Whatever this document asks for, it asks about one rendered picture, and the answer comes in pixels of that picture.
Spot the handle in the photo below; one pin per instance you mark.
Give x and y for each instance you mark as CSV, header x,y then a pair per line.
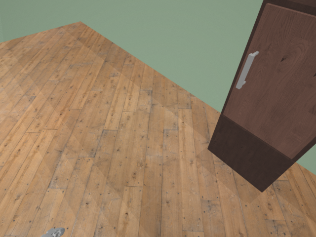
x,y
245,70

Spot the cupboard door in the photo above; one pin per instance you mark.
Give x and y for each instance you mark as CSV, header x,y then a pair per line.
x,y
278,101

